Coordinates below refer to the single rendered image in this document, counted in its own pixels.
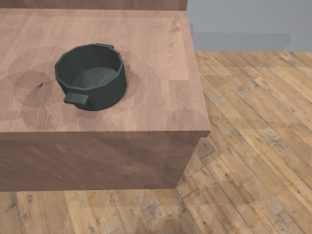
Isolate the table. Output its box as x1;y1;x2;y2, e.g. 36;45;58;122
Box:
0;0;211;192

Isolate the pot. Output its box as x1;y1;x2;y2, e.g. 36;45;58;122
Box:
55;43;128;111

